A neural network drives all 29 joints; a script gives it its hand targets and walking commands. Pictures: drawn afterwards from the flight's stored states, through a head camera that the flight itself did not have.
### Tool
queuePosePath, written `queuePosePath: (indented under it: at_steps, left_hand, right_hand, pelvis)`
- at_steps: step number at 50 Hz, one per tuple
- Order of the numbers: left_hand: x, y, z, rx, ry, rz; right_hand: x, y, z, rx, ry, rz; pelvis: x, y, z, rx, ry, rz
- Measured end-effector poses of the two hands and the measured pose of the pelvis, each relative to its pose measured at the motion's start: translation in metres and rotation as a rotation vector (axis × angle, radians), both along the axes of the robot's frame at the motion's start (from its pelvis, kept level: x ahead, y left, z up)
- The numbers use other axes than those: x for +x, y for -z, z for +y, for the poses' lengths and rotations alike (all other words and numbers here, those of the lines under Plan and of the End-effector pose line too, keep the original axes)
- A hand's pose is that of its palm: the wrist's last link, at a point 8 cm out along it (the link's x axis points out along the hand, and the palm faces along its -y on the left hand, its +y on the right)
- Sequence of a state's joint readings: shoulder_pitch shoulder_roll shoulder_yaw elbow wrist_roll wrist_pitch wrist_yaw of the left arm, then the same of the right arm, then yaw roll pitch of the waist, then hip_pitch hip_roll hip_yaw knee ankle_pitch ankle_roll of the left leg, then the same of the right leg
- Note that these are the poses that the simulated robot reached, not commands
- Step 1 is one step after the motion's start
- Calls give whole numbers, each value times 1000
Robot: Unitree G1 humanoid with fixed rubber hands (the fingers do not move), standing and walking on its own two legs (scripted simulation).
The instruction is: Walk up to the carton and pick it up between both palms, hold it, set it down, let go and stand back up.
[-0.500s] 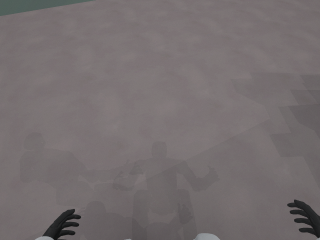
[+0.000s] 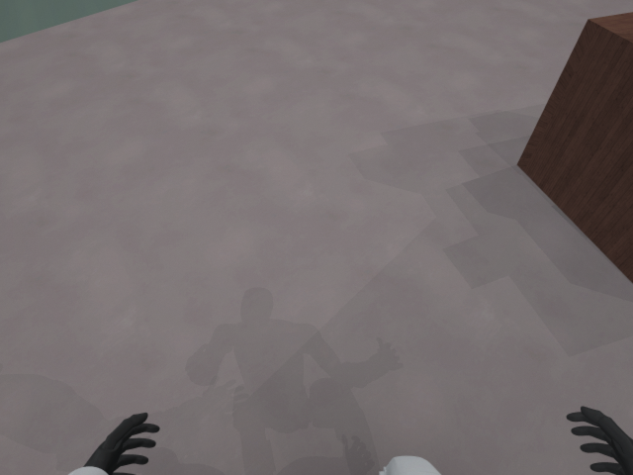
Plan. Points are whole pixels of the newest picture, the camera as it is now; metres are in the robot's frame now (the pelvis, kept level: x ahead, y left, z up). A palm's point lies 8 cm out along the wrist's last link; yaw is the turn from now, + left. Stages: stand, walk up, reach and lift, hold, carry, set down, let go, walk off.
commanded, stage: walk up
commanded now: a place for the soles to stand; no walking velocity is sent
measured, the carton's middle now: out of the picture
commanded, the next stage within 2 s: none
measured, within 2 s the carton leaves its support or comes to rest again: neither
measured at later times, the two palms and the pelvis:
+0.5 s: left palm (202, 311) +0.37 +0.23 -0.10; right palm out of the picture +0.22 -0.38 -0.04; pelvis +0.18 -0.03 +0.00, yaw -16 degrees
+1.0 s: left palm (267, 229) +0.56 +0.14 -0.11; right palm out of the picture +0.35 -0.47 -0.06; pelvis +0.36 -0.11 -0.01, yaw -31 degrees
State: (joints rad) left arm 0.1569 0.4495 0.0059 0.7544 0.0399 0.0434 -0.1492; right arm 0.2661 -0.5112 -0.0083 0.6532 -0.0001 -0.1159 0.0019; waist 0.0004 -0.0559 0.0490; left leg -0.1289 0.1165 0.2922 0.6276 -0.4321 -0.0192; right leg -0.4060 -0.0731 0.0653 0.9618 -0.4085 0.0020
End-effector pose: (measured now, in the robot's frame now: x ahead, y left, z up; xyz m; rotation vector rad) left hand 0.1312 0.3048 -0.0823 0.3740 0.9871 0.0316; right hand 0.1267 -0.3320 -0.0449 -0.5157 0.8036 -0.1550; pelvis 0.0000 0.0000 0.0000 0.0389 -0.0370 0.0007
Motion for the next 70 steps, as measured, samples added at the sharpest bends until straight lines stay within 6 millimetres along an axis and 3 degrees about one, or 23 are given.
queuePosePath:
  at_steps: [3,6,13,17,21,28,33,36,40,46,50,54,60,65,68,70]
  left_hand:
    - [47,-4,-16,24,55,-22]
    - [78,-3,-33,41,91,-28]
    - [88,4,-37,79,103,122]
    - [112,16,-36,60,123,162]
    - [168,28,-49,19,180,121]
    - [281,5,-94,2,304,-8]
    - [349,-8,-133,28,384,-60]
    - [380,-7,-162,47,424,-67]
    - [395,-1,-178,77,449,-25]
    - [399,12,-164,147,436,134]
    - [428,30,-165,135,452,175]
    - [486,34,-200,86,509,109]
    - [580,9,-267,44,601,-25]
    - [642,-2,-330,30,678,-100]
    - [667,-1,-365,41,721,-118]
    - [677,-1,-377,48,735,-122]
  right_hand:
    - [6,14,-16,21,47,2]
    - [17,31,-29,51,80,25]
    - [76,21,-32,91,115,-17]
    - [106,11,-32,60,129,-32]
    - [109,5,-33,34,187,-30]
    - [96,-8,-52,25,316,-23]
    - [101,5,-73,48,381,-14]
    - [107,20,-92,71,416,-4]
    - [130,32,-111,102,444,13]
    - [187,23,-132,87,464,-13]
    - [224,18,-138,52,471,-32]
    - [228,8,-137,41,534,-36]
    - [220,0,-140,51,641,-13]
    - [215,14,-149,84,715,22]
    - [214,31,-160,113,760,43]
    - [221,41,-168,136,778,64]
  pelvis:
    - [22,6,-11,23,48,2]
    - [44,13,-24,1,81,10]
    - [89,3,-33,-29,145,70]
    - [117,3,-28,-57,171,91]
    - [146,6,-25,-46,219,64]
    - [198,-5,-38,-20,329,-3]
    - [232,-1,-59,7,396,-11]
    - [252,6,-79,20,430,-5]
    - [277,10,-100,-8,466,31]
    - [321,6,-112,-44,510,101]
    - [356,14,-113,-64,533,116]
    - [390,11,-121,-60,582,63]
    - [437,-2,-145,-59,664,4]
    - [466,2,-171,-40,723,-2]
    - [481,10,-190,-30,753,3]
    - [491,13,-201,-47,765,19]
